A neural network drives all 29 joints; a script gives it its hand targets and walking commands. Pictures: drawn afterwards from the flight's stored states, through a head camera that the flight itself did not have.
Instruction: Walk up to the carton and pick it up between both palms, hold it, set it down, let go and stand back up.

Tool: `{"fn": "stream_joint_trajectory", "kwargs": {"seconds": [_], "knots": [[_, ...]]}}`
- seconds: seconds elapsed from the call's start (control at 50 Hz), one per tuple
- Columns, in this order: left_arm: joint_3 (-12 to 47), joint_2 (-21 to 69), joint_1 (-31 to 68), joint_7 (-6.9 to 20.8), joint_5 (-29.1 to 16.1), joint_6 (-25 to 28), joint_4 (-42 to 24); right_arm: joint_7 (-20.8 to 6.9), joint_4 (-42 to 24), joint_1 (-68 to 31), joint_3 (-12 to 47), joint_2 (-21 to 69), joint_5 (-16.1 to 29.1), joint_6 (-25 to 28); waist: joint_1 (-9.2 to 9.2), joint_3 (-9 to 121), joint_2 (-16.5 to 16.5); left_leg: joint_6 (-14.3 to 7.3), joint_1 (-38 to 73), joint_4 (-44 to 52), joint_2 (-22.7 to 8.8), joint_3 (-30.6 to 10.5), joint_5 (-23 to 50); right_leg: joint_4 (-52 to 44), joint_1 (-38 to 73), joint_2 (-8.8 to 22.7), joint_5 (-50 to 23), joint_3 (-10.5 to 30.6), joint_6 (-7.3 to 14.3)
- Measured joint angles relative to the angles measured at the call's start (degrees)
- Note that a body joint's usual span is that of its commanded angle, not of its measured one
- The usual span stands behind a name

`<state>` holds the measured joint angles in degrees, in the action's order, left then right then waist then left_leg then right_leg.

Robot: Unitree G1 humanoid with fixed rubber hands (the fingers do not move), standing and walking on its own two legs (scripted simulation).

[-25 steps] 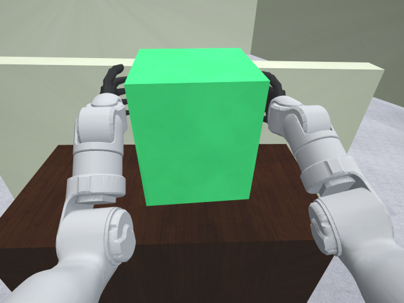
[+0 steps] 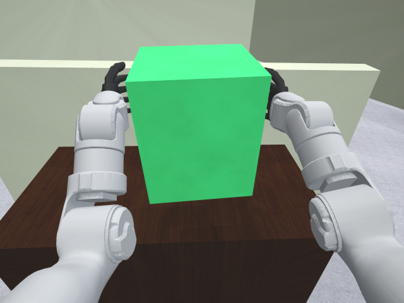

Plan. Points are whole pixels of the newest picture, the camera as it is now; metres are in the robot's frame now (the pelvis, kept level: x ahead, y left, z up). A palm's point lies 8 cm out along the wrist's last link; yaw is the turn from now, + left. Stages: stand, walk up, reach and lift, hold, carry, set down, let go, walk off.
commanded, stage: hold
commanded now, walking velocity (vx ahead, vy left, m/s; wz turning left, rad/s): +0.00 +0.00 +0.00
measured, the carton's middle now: (196, 121) +0.40 +0.01 +0.25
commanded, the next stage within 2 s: none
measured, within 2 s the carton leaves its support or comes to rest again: neither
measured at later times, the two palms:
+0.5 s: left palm (113, 104) +0.37 +0.17 +0.30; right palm (276, 105) +0.37 -0.14 +0.29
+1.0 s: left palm (113, 100) +0.38 +0.17 +0.30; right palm (274, 105) +0.38 -0.14 +0.29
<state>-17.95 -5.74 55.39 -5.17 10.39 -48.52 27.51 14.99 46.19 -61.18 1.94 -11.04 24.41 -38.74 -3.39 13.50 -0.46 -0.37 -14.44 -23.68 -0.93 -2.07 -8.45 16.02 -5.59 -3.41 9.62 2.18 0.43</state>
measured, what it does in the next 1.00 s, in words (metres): stands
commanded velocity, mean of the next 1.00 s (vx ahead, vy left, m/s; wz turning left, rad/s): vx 0.00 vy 0.00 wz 0.00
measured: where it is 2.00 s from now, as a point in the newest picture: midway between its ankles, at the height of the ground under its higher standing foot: outside the picture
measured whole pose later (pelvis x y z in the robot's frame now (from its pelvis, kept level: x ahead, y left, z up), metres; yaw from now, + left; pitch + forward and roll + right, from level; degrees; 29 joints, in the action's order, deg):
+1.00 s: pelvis +0.01 +0.00 +0.00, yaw +0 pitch -1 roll -2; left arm -16.7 -5.8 54.7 -5.5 10.1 -49.2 26.5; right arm 14.8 44.8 -59.4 2.8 -11.2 24.6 -38.8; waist -3.6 13.8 -0.2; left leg -0.3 -13.4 -23.3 -0.5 -2.7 -9.1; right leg 15.1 -4.2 -3.2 10.1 2.0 0.5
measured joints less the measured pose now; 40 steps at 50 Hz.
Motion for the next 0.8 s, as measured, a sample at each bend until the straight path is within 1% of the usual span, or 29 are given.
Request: {"fn": "stream_joint_trajectory", "kwargs": {"seconds": [0.12, 0.26, 0.4, 0.52, 0.7, 0.8], "knots": [[-0.24, -0.18, 1.23, -0.49, -0.42, 0.42, 1.62, -0.56, 1.65, -1.00, -1.10, 0.13, -0.77, 0.39, 0.48, 0.57, -0.07, -0.01, -0.10, 0.42, 0.13, -0.05, 0.35, 0.00, -0.27, 0.11, -0.09, -0.02, -0.02], [-0.83, -0.59, 3.40, -0.56, -0.19, 0.89, 4.41, -0.96, 3.94, -2.70, -2.49, 0.35, -1.74, 0.58, 0.38, -0.14, 0.29, 0.08, 0.05, 0.94, 0.30, -0.50, 0.85, -0.10, -0.18, 0.21, -0.23, -0.43, 0.07], [0.06, -0.99, 2.43, -0.30, -0.47, 0.92, 3.65, -0.76, 3.32, -1.97, -1.19, 0.45, -1.56, 0.87, -0.22, -0.59, 0.61, 0.25, -0.08, 0.91, 0.14, -0.72, 0.91, -0.53, -0.08, 0.01, -0.51, -0.54, 0.21], [1.18, -0.82, 0.90, -0.65, -1.22, 1.15, 2.35, -0.58, 1.34, -0.21, 0.10, -0.01, -0.83, 0.88, -0.09, 0.01, 0.94, 0.35, -0.72, 0.31, -0.09, -0.59, 0.49, -0.07, -0.74, -0.23, -0.28, -0.32, 0.29], [0.95, -0.96, 2.46, -0.94, -1.18, 1.02, 3.35, -0.67, 2.77, -1.76, -1.80, 0.04, -0.89, 0.94, -0.06, 0.03, 0.42, 0.14, -1.21, 0.04, 0.23, -0.74, 0.24, 0.38, -1.27, 0.02, 0.14, -0.42, 0.15], [0.59, -0.86, 2.06, -0.81, -1.15, 0.57, 1.76, -0.51, 0.78, -0.67, -0.24, -0.15, -0.46, 0.90, 0.10, 0.29, 0.15, 0.01, -0.55, 0.61, 0.38, -0.48, 0.16, -0.29, -0.64, 0.22, 0.11, -0.11, -0.01]]}}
